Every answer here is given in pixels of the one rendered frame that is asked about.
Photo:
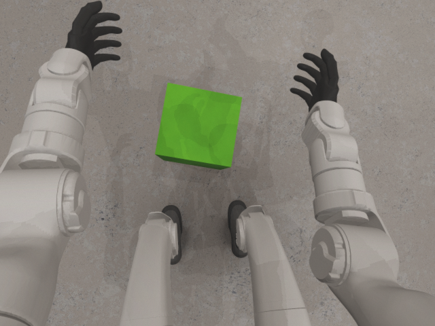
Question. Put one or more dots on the robot left forearm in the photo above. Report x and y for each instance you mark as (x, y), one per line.
(55, 121)

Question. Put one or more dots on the robot left upper arm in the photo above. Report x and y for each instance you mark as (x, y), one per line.
(40, 209)

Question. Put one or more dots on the robot right hand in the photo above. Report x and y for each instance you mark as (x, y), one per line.
(326, 87)

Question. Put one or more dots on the robot right upper arm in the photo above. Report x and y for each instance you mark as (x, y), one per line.
(360, 266)

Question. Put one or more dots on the robot right thigh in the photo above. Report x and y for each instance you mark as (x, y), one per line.
(276, 296)

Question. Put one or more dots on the robot right forearm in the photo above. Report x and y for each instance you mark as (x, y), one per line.
(340, 193)

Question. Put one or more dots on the robot left hand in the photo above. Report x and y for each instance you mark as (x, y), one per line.
(83, 33)

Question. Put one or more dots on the robot left shin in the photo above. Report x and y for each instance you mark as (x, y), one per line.
(155, 215)

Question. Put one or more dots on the carton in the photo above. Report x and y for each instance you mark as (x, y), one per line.
(198, 127)

